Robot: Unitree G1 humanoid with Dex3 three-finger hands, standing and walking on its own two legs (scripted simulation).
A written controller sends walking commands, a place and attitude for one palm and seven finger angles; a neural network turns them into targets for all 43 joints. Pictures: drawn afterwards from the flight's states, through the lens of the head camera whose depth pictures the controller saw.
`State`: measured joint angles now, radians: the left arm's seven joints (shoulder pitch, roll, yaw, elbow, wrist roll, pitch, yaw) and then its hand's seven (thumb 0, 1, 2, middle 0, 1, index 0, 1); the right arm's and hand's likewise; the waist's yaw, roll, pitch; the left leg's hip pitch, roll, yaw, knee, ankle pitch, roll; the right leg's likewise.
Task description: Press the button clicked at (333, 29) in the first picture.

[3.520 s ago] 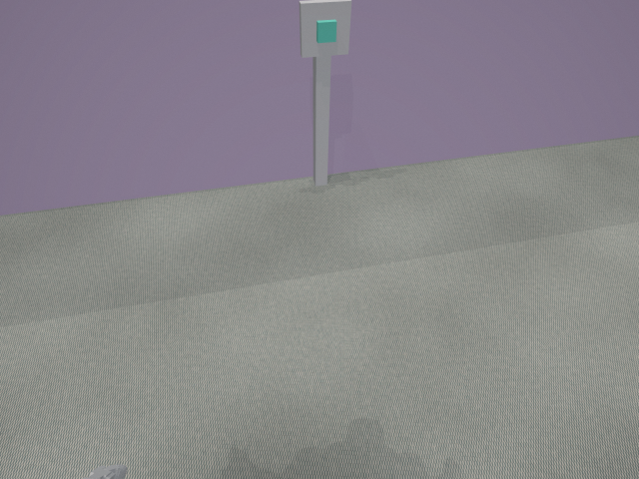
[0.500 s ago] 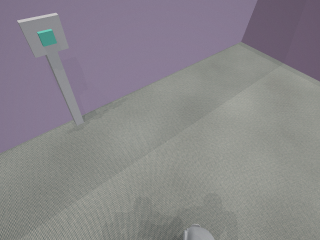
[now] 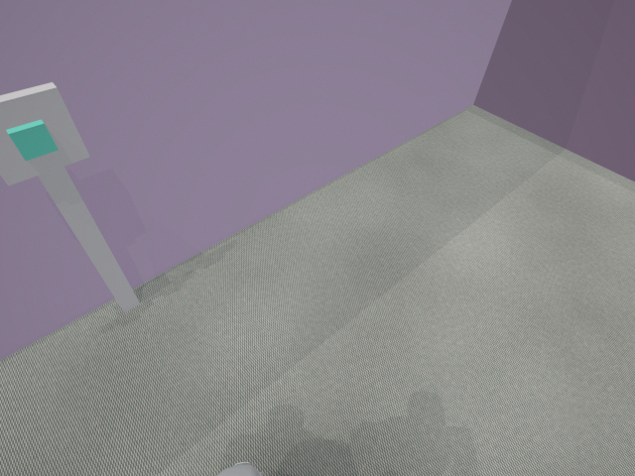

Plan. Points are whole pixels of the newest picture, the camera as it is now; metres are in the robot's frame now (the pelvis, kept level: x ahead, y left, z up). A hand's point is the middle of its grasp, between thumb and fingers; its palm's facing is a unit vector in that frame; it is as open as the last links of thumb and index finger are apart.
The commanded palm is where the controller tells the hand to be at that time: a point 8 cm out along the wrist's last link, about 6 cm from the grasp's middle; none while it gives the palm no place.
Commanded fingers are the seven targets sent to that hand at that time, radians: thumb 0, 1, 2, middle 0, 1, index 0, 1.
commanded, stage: walk to a spot facing it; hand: left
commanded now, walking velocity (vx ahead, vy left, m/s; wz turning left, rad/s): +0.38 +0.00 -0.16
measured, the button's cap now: (32, 139) +0.74 +0.67 -0.03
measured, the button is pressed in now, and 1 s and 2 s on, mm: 0 0 0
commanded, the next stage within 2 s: turn to face it in 0.40 s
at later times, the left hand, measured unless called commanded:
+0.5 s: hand (223, 366) +0.32 +0.18 -0.16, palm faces -0.19 -0.96 -0.18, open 7.4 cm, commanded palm none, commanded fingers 0.00 0.90 0.90 -0.20 -0.30 -0.20 -0.30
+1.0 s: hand (249, 307) +0.45 +0.16 -0.18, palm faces +0.01 -0.99 -0.15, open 7.3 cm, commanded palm none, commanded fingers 0.00 0.90 0.90 -0.20 -0.30 -0.20 -0.30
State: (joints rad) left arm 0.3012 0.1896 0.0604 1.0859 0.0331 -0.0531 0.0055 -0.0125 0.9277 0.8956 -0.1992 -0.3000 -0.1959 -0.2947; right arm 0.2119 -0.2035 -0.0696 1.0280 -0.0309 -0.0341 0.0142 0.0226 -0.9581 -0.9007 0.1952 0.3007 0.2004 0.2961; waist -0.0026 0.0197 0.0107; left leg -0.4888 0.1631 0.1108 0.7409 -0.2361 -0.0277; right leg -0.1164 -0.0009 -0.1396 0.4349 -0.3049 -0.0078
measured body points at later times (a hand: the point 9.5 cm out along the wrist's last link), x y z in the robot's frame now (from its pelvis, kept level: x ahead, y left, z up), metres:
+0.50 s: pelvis +0.21 +0.01 +0.00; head +0.25 +0.00 +0.45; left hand +0.33 +0.23 -0.15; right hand +0.09 -0.17 -0.15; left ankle +0.12 +0.13 -0.74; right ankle +0.31 -0.14 -0.69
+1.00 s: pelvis +0.33 -0.01 -0.01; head +0.35 +0.01 +0.43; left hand +0.45 +0.21 -0.17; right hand +0.40 -0.27 -0.14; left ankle +0.37 +0.08 -0.74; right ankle +0.34 -0.14 -0.74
